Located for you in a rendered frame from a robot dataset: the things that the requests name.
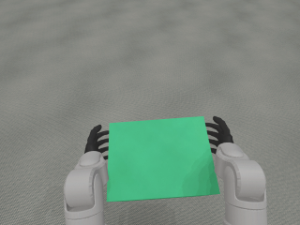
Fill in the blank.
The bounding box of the robot right forearm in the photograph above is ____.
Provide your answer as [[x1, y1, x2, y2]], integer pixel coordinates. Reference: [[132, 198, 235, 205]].
[[214, 142, 267, 225]]

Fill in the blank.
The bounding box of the robot left hand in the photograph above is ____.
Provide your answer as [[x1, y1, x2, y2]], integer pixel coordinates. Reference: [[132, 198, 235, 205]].
[[84, 125, 110, 160]]

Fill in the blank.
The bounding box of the robot left forearm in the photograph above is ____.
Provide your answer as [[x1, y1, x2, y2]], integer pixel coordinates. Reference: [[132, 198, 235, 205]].
[[63, 151, 109, 225]]

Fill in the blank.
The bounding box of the robot right hand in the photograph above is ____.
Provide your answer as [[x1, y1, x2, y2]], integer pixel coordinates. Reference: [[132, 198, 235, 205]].
[[205, 116, 234, 154]]

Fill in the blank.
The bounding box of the carton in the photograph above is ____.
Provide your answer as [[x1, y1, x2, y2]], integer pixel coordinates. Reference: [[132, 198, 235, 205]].
[[106, 116, 220, 202]]

